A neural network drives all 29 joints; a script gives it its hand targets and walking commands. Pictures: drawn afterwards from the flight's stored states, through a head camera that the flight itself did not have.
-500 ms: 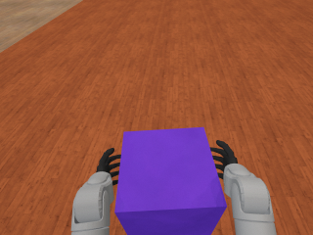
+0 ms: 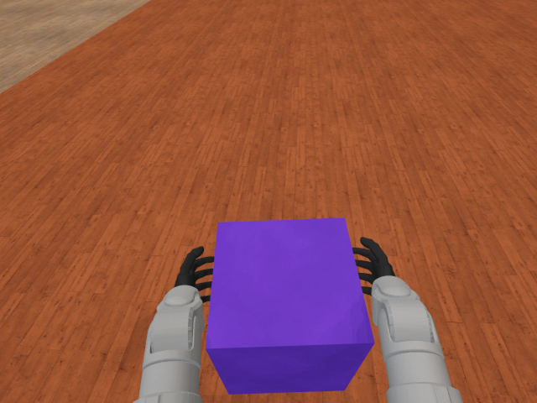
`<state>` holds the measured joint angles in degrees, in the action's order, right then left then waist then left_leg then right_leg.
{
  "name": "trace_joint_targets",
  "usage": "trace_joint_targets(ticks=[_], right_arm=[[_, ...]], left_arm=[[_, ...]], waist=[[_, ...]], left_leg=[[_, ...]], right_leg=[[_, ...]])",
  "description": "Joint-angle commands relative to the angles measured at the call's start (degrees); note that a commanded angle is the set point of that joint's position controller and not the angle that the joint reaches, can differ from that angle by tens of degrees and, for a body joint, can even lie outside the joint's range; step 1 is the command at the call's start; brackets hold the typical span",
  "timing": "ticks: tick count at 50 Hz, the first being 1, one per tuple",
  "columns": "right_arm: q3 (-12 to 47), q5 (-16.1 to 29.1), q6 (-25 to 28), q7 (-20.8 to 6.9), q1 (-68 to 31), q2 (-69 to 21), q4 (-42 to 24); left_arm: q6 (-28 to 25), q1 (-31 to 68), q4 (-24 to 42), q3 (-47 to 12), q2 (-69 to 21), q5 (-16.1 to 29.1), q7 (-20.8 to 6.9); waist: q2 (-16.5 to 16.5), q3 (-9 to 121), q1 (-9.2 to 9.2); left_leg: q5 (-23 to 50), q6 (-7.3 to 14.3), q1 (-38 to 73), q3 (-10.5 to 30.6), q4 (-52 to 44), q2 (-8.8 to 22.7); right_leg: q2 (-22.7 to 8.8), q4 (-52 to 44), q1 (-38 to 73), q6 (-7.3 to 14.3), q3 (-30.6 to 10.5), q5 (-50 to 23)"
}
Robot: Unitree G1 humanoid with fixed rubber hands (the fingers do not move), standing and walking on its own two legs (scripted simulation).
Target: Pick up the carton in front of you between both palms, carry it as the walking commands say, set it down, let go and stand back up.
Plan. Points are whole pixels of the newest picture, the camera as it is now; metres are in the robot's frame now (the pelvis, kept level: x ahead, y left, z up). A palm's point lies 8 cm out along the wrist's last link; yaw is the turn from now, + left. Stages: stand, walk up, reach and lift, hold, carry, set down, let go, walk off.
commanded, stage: carry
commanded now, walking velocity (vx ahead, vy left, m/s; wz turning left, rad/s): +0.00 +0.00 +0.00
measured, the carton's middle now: (284, 310) +0.31 +0.00 -0.04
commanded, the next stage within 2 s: hold in 0.74 s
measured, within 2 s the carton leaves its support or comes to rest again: neither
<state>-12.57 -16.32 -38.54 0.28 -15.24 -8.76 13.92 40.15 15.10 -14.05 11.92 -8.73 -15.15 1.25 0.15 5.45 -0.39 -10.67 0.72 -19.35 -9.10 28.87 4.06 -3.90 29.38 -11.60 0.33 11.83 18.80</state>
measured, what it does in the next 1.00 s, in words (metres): stands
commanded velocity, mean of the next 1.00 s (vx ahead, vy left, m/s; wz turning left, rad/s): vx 0.00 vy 0.00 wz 0.00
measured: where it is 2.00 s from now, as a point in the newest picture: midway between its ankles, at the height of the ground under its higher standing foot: outside the picture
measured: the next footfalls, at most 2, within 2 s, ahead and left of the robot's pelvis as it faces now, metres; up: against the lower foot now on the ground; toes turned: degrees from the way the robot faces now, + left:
none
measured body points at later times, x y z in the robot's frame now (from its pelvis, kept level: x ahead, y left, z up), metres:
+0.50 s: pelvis -0.01 -0.01 +0.00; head -0.04 -0.01 +0.45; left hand +0.29 +0.15 +0.04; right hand +0.29 -0.16 +0.04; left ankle +0.05 +0.11 -0.74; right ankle -0.04 -0.10 -0.74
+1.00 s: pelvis -0.02 +0.01 +0.01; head -0.05 +0.02 +0.46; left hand +0.30 +0.11 +0.04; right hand +0.25 -0.19 +0.05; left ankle +0.05 +0.13 -0.73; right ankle -0.04 -0.10 -0.74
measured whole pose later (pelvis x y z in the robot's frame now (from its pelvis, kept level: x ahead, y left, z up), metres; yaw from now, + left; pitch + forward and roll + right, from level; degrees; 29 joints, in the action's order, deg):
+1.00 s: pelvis -0.02 +0.01 +0.01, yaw -8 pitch -7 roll +0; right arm -11.8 -15.8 -39.4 -0.5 -15.0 -8.7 13.2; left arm 41.8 13.0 -10.7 10.5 -8.3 -15.6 1.3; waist -0.8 -2.8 1.5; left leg -7.8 -0.6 -6.8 -0.2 21.2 1.2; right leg -0.2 21.9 -2.5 0.5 2.1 12.7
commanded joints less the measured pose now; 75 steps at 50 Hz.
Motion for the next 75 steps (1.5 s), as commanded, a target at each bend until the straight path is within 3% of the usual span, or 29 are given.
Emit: trace_joint_targets(ticks=[1, 9, 26, 27, 29, 31, 32, 37, 38, 39, 40, 41, 43, 44, 46, 48, 52, 54, 55, 57, 58, 59, 60, 61, 66, 69, 70, 74, 75], right_arm=[[30.2, 12.58, 2.15, -12.28, -24.45, -49.16, -1.14], [33.51, 15.52, -1.5, -12.6, -21.04, -49.66, -5.44], [32.92, 14.96, -1.65, -12.51, -21.96, -48.48, -5.63], [33.97, 15.86, -1.55, -12.51, -22.06, -48.31, -6.09], [31.96, 15.09, -1.76, -12.66, -21.11, -48.44, -4.61], [32.38, 14.62, -1.45, -12.66, -21.28, -48.02, -5.08], [32.56, 15.47, -1.4, -12.72, -21.13, -48.72, -5.05], [33.19, 15.47, -1.52, -12.5, -20.64, -48.46, -5.73], [30.69, 13.88, -1.62, -13.04, -17.91, -50.32, -1.85], [30.95, 14.16, 0.05, -12.83, -19.36, -47.35, -4.84], [29.78, 12.33, 0.34, -12.31, -15.93, -48.47, -1.3], [26.24, 10.51, 0.78, -12.54, -16.54, -47.03, -0.61], [29.28, 12.68, 1.68, -12.3, -18.81, -49.73, -4.36], [28.96, 12.74, 1.16, -12.51, -19.09, -49.11, -1.93], [32.11, 14.94, 0.88, -13.3, -21.67, -49.67, -3.56], [30.2, 13.34, 0.23, -13.94, -23.57, -48.91, -1.74], [30.88, 14.78, 0.55, -16.09, -25.49, -51.52, 0.95], [28.68, 13.74, 0.41, -16.49, -26.08, -51.17, 1.46], [27.79, 13.26, 0.22, -16.42, -28.09, -50.59, 2.86], [26.66, 13.03, 0.46, -16.73, -28.16, -51.26, 3.9], [26.95, 13.41, 0.4, -16.86, -29.49, -51.45, 4.54], [27.12, 13.47, 0.72, -16.78, -29.6, -51.6, 3.51], [26.36, 13.37, 0.63, -17.0, -29.36, -52.05, 4.58], [26.51, 13.0, 0.57, -17.04, -29.34, -52.44, 3.86], [22.59, 10.75, 0.4, -17.35, -28.86, -51.71, 8.27], [23.55, 11.34, 1.01, -17.68, -29.74, -53.32, 7.55], [23.85, 11.85, 1.27, -17.63, -32.14, -53.56, 7.03], [23.52, 11.63, 0.64, -17.13, -28.34, -52.99, 9.23], [23.74, 11.25, 0.77, -17.17, -30.92, -51.72, 7.63]], left_arm=[[-3.44, 25.99, 1.82, -29.48, -51.21, 13.26, -12.84], [0.17, 23.04, 8.57, -33.83, -50.6, 15.45, -12.51], [0.15, 23.64, 7.61, -33.25, -50.3, 15.12, -12.26], [0.23, 22.72, 7.25, -33.9, -51.48, 15.63, -12.25], [0.17, 23.33, 7.2, -33.31, -50.86, 15.42, -12.37], [-0.14, 23.73, 8.02, -33.31, -49.74, 15.24, -12.3], [-0.07, 23.54, 7.97, -34.06, -50.53, 15.77, -12.31], [0.02, 23.73, 9.17, -34.55, -50.45, 16.12, -12.23], [0.47, 17.71, 7.89, -31.46, -50.06, 14.75, -12.91], [-0.72, 20.05, 11.15, -31.08, -47.64, 14.67, -12.57], [-0.77, 20.08, 10.42, -31.11, -47.86, 14.66, -12.77], [-0.97, 21.92, 12.66, -31.22, -47.09, 13.26, -12.82], [-1.67, 24.69, 14.2, -35.35, -49.27, 16.28, -13.24], [-1.14, 24.16, 11.51, -33.43, -49.61, 15.19, -13.19], [-1.24, 21.32, 10.0, -32.17, -49.61, 14.39, -12.67], [-1.32, 21.47, 7.1, -30.17, -49.73, 13.51, -13.11], [-1.21, 23.72, 4.9, -29.66, -51.34, 12.15, -13.66], [-0.46, 24.88, 3.41, -28.91, -52.76, 12.18, -14.28], [-0.66, 26.17, 0.13, -27.58, -52.58, 12.61, -14.66], [-0.49, 27.58, 1.29, -28.7, -53.34, 12.14, -14.65], [-0.38, 26.97, -0.49, -28.66, -53.97, 12.79, -14.82], [-0.65, 28.64, -1.25, -28.48, -54.38, 12.93, -15.06], [-0.79, 28.53, 0.45, -28.64, -54.42, 13.18, -15.0], [-0.6, 29.09, -0.75, -28.46, -54.86, 13.12, -15.02], [-0.49, 30.96, -2.54, -26.69, -54.08, 12.23, -15.16], [-0.88, 32.86, -0.79, -28.32, -54.31, 13.83, -15.72], [-0.76, 31.28, -2.95, -27.68, -55.7, 12.52, -15.74], [-0.36, 32.48, -2.37, -28.87, -54.67, 13.47, -15.38], [-0.4, 31.26, -5.06, -25.61, -54.79, 12.27, -15.27]], waist=[[-0.9, 10.76, 0.46], [-0.1, 11.34, 0.36], [-1.34, 11.49, 0.41], [1.75, 12.26, 0.26], [1.71, 11.76, 0.41], [-1.87, 9.91, 0.62], [0.88, 11.14, 0.32], [0.07, 11.67, 0.33], [-7.87, 3.85, 1.12], [-6.31, 4.84, 0.81], [-4.13, 8.39, 2.8], [-1.82, 6.29, 1.84], [-0.51, 8.18, 3.73], [-0.06, 9.37, 2.94], [-0.01, 8.01, -0.04], [-3.72, 6.24, 0.54], [-1.39, 3.53, -1.42], [0.22, 5.13, 0.26], [-2.02, 2.29, 0.12], [1.51, 0.84, 0.7], [0.35, 2.67, -0.79], [1.01, 3.71, 0.9], [0.49, 3.26, -0.86], [-0.71, 4.87, 1.08], [1.52, 1.84, 0.25], [1.05, 3.76, 2.02], [1.27, 4.05, -0.06], [0.87, 4.51, 2.15], [0.97, 2.17, 0.61]], left_leg=[[8.69, -0.09, 7.74, 5.94, -3.01, 5.37], [10.28, 0.19, 7.81, 6.16, -2.61, 5.56], [9.99, -0.08, 7.26, 6.07, -2.75, 5.32], [9.1, -0.38, 6.88, 5.48, -2.21, 5.11], [6.64, -0.13, 6.98, 6.1, -2.85, 5.4], [7.34, -0.22, 6.22, 5.91, -3.23, 5.34], [6.25, -0.28, 6.0, 6.36, -3.44, 5.43], [8.85, -0.23, 7.07, 6.19, -2.94, 5.59], [13.3, 1.02, 22.27, 11.48, -4.33, -10.18], [15.59, 1.19, 24.58, 11.9, -3.63, -9.25], [16.9, 0.71, 22.21, 13.1, -5.08, -9.2], [16.17, 0.31, 19.92, 12.96, -5.99, -9.47], [15.03, -0.1, 20.9, 12.89, -6.18, -10.04], [16.14, -0.69, 22.07, 12.34, -6.22, -10.5], [13.27, -0.31, 19.74, 13.11, -7.57, -10.45], [7.38, -0.04, 18.79, 12.61, -8.36, -10.2], [3.27, -0.22, 20.66, 11.59, -9.28, -10.14], [2.48, -0.55, 21.66, 12.11, -9.87, -9.68], [1.41, -0.25, 21.63, 12.35, -10.43, -9.0], [0.02, -0.39, 21.14, 12.29, -10.28, -9.05], [1.72, -0.38, 21.86, 13.15, -11.16, -8.53], [0.59, -0.72, 22.74, 12.74, -10.37, -8.71], [2.3, -0.54, 22.91, 12.93, -10.39, -8.21], [2.0, -0.91, 25.81, 13.18, -10.82, -8.13], [-0.71, -1.4, 22.93, 13.31, -11.96, -6.9], [-2.37, -1.28, 24.34, 13.88, -11.89, -6.7], [-0.09, -1.22, 24.97, 14.16, -11.89, -6.38], [1.16, -2.29, 26.47, 13.77, -11.11, -6.83], [0.81, -1.87, 25.3, 13.78, -11.74, -6.85]], right_leg=[[-5.48, -6.55, -1.78, 0.04, -5.39, -4.46], [-6.03, -5.81, -1.85, 0.64, -6.22, -8.26], [-6.34, -5.77, -2.41, 0.87, -6.01, -7.92], [-6.03, -5.56, -1.45, 0.93, -5.79, -7.08], [-6.56, -6.2, -2.05, 0.93, -6.04, -6.65], [-6.48, -7.2, -2.98, 1.03, -6.77, -7.45], [-7.04, -7.49, -1.82, 1.38, -6.66, -6.25], [-5.97, -6.85, -2.13, 0.89, -5.86, -7.67], [5.02, -12.3, -0.1, 1.93, -17.63, -21.27], [4.54, -11.52, -2.93, 1.42, -18.21, -24.4], [5.64, -10.95, 6.14, 1.36, -18.21, -27.04], [5.74, -11.09, 6.0, 1.48, -17.94, -26.02], [6.49, -10.67, 7.79, 0.74, -16.99, -26.28], [5.82, -11.39, 8.78, 1.0, -17.68, -27.98], [5.9, -10.79, 11.0, 0.27, -17.6, -25.94], [6.58, -11.89, 9.32, -0.35, -16.44, -17.6], [6.99, -12.27, 5.76, -0.05, -16.14, -11.05], [6.98, -12.36, 4.92, 0.34, -16.21, -10.53], [7.64, -12.51, 2.43, 0.18, -15.69, -8.7], [7.42, -12.02, 1.62, 0.93, -16.34, -6.69], [8.16, -11.86, 2.43, 0.96, -15.61, -7.27], [7.55, -12.23, 2.61, 1.17, -16.62, -6.79], [7.75, -11.94, 2.34, 1.22, -15.88, -7.06], [8.32, -11.84, 1.16, 1.05, -15.53, -6.88], [8.37, -11.73, 1.18, 1.95, -15.61, -4.18], [8.14, -11.45, -0.68, 2.15, -16.15, -3.2], [8.28, -11.4, -0.49, 1.85, -16.01, -4.42], [7.68, -12.51, -0.33, 2.32, -16.71, -4.82], [7.97, -11.86, -1.69, 2.22, -16.07, -4.77]])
